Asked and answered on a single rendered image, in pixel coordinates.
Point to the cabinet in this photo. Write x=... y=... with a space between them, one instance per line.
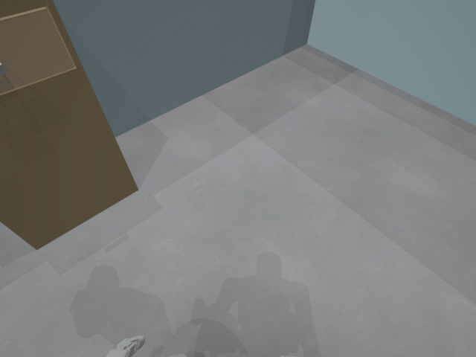
x=60 y=164

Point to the drawer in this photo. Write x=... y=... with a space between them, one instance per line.
x=30 y=49

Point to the left robot hand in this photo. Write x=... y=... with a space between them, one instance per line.
x=127 y=347

